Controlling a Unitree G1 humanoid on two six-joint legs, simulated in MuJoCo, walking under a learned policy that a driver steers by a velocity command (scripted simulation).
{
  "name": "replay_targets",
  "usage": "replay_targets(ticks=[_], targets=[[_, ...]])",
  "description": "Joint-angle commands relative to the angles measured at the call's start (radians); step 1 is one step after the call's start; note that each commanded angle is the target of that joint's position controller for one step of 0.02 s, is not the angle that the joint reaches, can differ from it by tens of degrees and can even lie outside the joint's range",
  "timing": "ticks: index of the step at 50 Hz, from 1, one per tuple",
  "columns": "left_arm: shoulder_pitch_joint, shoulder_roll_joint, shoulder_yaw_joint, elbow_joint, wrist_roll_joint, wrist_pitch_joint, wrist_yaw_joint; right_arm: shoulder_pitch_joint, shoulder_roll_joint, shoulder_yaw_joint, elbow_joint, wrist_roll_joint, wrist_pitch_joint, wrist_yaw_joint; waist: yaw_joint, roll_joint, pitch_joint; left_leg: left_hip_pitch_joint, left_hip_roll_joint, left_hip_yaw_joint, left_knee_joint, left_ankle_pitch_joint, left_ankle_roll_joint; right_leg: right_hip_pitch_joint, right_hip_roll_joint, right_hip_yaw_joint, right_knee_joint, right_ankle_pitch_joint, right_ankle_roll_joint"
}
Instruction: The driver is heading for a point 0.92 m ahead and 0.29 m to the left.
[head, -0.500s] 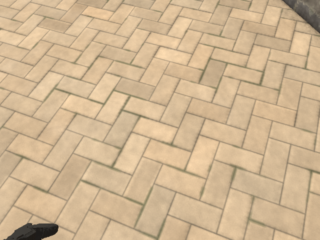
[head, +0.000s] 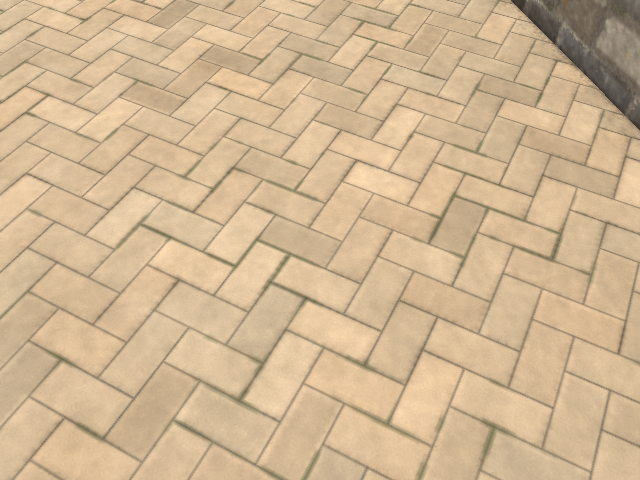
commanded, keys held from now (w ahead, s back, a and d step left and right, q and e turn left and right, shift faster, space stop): q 0.22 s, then w+q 0.48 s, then w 0.30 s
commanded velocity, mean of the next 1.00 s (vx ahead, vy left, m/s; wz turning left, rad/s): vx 0.28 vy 0.00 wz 0.48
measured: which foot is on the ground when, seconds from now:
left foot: down 0.00-0.04, up 0.06-0.34, down 0.36-0.84, up 0.86-1.00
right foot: down 0.00-0.36, up 0.38-0.82, down 0.84-1.00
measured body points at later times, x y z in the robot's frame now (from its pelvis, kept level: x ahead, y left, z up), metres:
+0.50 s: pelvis +0.04 +0.07 +0.01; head +0.05 +0.10 +0.46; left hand +0.11 +0.38 -0.09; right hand +0.21 -0.17 -0.08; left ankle -0.02 +0.14 -0.73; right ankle +0.07 -0.09 -0.65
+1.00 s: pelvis +0.28 +0.12 +0.01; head +0.31 +0.13 +0.46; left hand +0.25 +0.42 -0.09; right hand +0.50 -0.07 -0.10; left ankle +0.15 +0.20 -0.64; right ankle +0.35 +0.04 -0.73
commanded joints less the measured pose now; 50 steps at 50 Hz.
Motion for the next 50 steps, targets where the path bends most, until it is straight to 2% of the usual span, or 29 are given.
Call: replay_targets(ticks=[1,2,4,5,7,11,14,16,17,18,19,20,21,22,23,25,28,32,35,38,40,41,42,43,44,45,47,48,50], targets=[[0.03,0.114,0.048,-0.072,-0.003,-0.017,-0.003,-0.062,-0.146,-0.042,-0.11,0.014,-0.011,-0.008,0.025,0.087,-0.146,-0.023,0.106,-0.197,-0.094,0.286,0.109,0.156,-0.085,0.058,-0.047,0.207,-0.038],[0.043,0.129,0.057,-0.07,-0.002,-0.014,-0.006,-0.064,-0.135,-0.041,-0.118,0.018,-0.007,-0.009,0.028,-0.015,-0.141,-0.088,0.047,-0.118,-0.002,0.208,0.066,0.189,-0.146,0.119,-0.106,0.251,-0.073],[0.068,0.15,0.06,-0.071,0.002,-0.011,-0.002,-0.056,-0.117,-0.042,-0.137,0.006,0.003,-0.004,0.034,-0.218,-0.129,-0.248,-0.028,0.032,0.28,-0.218,-0.009,0.252,-0.405,0.361,-0.218,0.499,-0.238],[0.083,0.14,0.053,-0.078,0.004,-0.019,0.003,-0.064,-0.145,-0.057,-0.141,0.002,0.009,0.0,0.047,-0.172,-0.128,-0.301,-0.002,0.012,0.494,-0.344,-0.029,0.255,-0.478,0.402,-0.232,0.611,-0.301],[0.006,0.144,0.053,-0.086,-0.005,-0.028,0.01,-0.045,-0.125,-0.062,-0.132,0.018,0.027,0.003,0.004,-0.07,-0.089,-0.322,0.043,-0.012,0.546,-0.261,-0.045,0.22,-0.416,0.263,-0.23,0.567,-0.25],[-0.018,0.171,0.066,-0.072,-0.008,-0.01,0.02,-0.093,-0.063,-0.038,-0.162,0.02,0.034,0.022,0.03,-0.135,-0.099,-0.186,0.041,0.092,0.308,-0.128,-0.064,0.186,-0.312,0.043,-0.218,0.55,-0.188],[0.037,0.205,0.079,-0.049,-0.028,-0.008,0.01,-0.117,-0.076,-0.038,-0.19,0.025,0.035,0.043,0.059,-0.156,-0.137,-0.076,0.021,0.152,0.131,-0.094,-0.025,0.181,-0.342,0.028,-0.253,0.237,-0.175],[0.026,0.21,0.079,-0.038,-0.048,-0.015,-0.002,-0.059,-0.088,-0.047,-0.174,0.024,0.033,0.051,0.018,-0.149,-0.121,0.049,-0.005,0.197,-0.033,-0.014,0.024,0.112,-0.34,0.009,-0.236,-0.01,-0.14],[0.028,0.184,0.072,-0.029,-0.05,-0.019,-0.007,0.009,-0.103,-0.058,-0.143,0.023,0.03,0.048,-0.006,-0.125,-0.118,0.165,-0.037,0.216,-0.094,-0.006,0.05,0.036,-0.318,-0.027,-0.183,-0.106,-0.109],[0.038,0.131,0.056,-0.021,-0.039,-0.023,-0.013,0.113,-0.14,-0.078,-0.104,0.028,0.024,0.039,-0.037,-0.039,-0.13,0.324,-0.03,0.162,-0.139,-0.032,0.089,-0.084,-0.274,-0.097,-0.029,-0.194,-0.059],[-0.013,0.057,0.03,-0.056,-0.003,-0.031,-0.021,0.223,-0.245,-0.104,-0.096,0.023,0.01,0.023,-0.071,0.24,-0.11,0.472,0.221,-0.243,-0.243,-0.022,0.197,-0.375,-0.16,-0.183,0.414,-0.36,0.036],[-0.092,0.081,0.034,-0.128,-0.017,-0.055,-0.019,0.2,-0.306,-0.103,-0.141,-0.005,-0.03,0.035,-0.087,0.272,-0.105,0.438,0.38,-0.687,-0.402,-0.273,0.396,-0.626,-0.034,0.012,0.581,-0.383,0.058],[-0.142,0.148,0.049,-0.13,-0.051,-0.075,-0.025,0.173,-0.227,-0.082,-0.139,-0.007,-0.055,0.04,-0.09,0.174,-0.045,0.412,0.376,-0.638,-0.447,-0.336,0.392,-0.665,-0.089,0.089,0.625,-0.299,0.039],[-0.121,0.174,0.057,-0.12,-0.055,-0.088,-0.032,0.134,-0.175,-0.062,-0.137,0.001,-0.067,0.036,-0.051,0.16,0.004,0.372,0.338,-0.546,-0.444,-0.316,0.349,-0.662,-0.111,0.092,0.589,-0.181,0.02],[-0.092,0.173,0.059,-0.089,-0.032,-0.096,-0.029,0.101,-0.146,-0.051,-0.146,0.007,-0.07,0.03,-0.028,0.109,0.016,0.337,0.291,-0.456,-0.43,-0.232,0.308,-0.621,-0.132,0.089,0.549,-0.087,0.021],[-0.075,0.16,0.06,-0.071,-0.009,-0.107,-0.03,0.073,-0.135,-0.042,-0.152,0.0,-0.068,0.014,0.0,0.116,0.011,0.28,0.216,-0.33,-0.443,-0.035,0.269,-0.52,-0.127,0.076,0.451,0.06,0.043],[-0.105,0.11,0.042,-0.055,-0.011,-0.108,-0.034,0.114,-0.146,-0.046,-0.134,0.001,-0.073,-0.004,-0.009,0.084,-0.007,0.264,0.168,-0.223,-0.438,0.157,0.248,-0.449,-0.089,0.054,0.284,0.204,0.076],[-0.21,0.076,0.023,-0.068,-0.027,-0.112,-0.049,0.179,-0.164,-0.056,-0.1,0.013,-0.069,-0.013,-0.051,0.119,0.014,0.22,0.142,-0.189,-0.42,0.187,0.226,-0.348,-0.046,0.053,0.047,0.308,0.093],[-0.276,0.085,0.021,-0.086,-0.036,-0.123,-0.065,0.223,-0.17,-0.06,-0.078,0.025,-0.063,-0.014,-0.072,0.12,0.03,0.23,0.162,-0.234,-0.385,0.188,0.227,-0.309,-0.034,0.061,-0.038,0.297,0.084],[-0.24,0.109,0.028,-0.072,-0.036,-0.136,-0.076,0.22,-0.167,-0.061,-0.065,0.021,-0.058,-0.017,-0.053,0.149,0.016,0.269,0.195,-0.263,-0.346,0.254,0.206,-0.217,-0.038,0.059,-0.088,0.28,0.05],[-0.148,0.14,0.044,-0.049,-0.033,-0.142,-0.071,0.206,-0.16,-0.059,-0.064,0.016,-0.054,-0.015,-0.001,0.175,-0.025,0.293,0.181,-0.247,-0.252,0.484,0.183,-0.081,-0.013,0.017,-0.126,0.225,0.007],[-0.039,0.172,0.06,-0.021,-0.028,-0.143,-0.063,0.2,-0.136,-0.05,-0.067,0.01,-0.054,-0.012,0.054,0.161,-0.108,0.269,0.127,-0.2,-0.105,0.617,0.155,0.096,-0.019,0.009,-0.146,0.24,-0.032],[0.137,0.219,0.071,-0.003,-0.01,-0.143,-0.056,0.185,-0.098,-0.032,-0.094,-0.004,-0.054,-0.01,0.134,0.095,-0.269,0.117,0.074,-0.167,0.16,0.492,0.12,0.395,-0.164,0.165,-0.098,0.206,-0.11],[0.26,0.295,0.091,0.049,0.0,-0.134,-0.061,0.324,-0.011,-0.008,-0.104,0.018,-0.066,-0.011,0.086,-0.25,-0.428,-0.253,-0.089,-0.084,0.537,-0.072,0.04,0.741,-0.398,0.657,-0.187,-0.044,-0.276],[0.253,0.201,0.067,0.055,-0.027,-0.134,-0.068,0.308,-0.09,-0.018,-0.089,0.035,-0.077,-0.01,0.101,-0.241,-0.367,-0.38,-0.068,-0.136,0.666,-0.249,0.036,0.702,-0.425,0.814,-0.309,-0.215,-0.276],[0.187,0.151,0.05,0.052,-0.035,-0.127,-0.06,0.196,-0.146,-0.034,-0.102,0.043,-0.081,-0.006,0.11,-0.155,-0.201,-0.436,-0.02,-0.117,0.7,-0.173,0.042,0.565,-0.393,0.656,-0.32,-0.213,-0.239],[0.105,0.114,0.033,0.052,-0.019,-0.114,-0.052,0.071,-0.128,-0.029,-0.133,0.011,-0.092,-0.001,0.071,-0.043,-0.061,-0.398,0.053,-0.054,0.617,-0.056,0.048,0.323,-0.316,0.45,-0.353,-0.007,-0.213],[0.086,0.099,0.025,0.053,-0.009,-0.116,-0.048,0.072,-0.116,-0.03,-0.134,0.006,-0.092,0.004,0.041,-0.062,-0.048,-0.351,0.084,-0.048,0.573,-0.022,0.049,0.255,-0.287,0.393,-0.377,0.062,-0.204],[0.084,0.097,0.024,0.065,-0.016,-0.121,-0.045,0.095,-0.076,-0.02,-0.125,0.009,-0.086,0.011,0.018,-0.086,-0.043,-0.311,0.099,-0.022,0.505,-0.009,0.04,0.197,-0.265,0.328,-0.418,0.138,-0.215]])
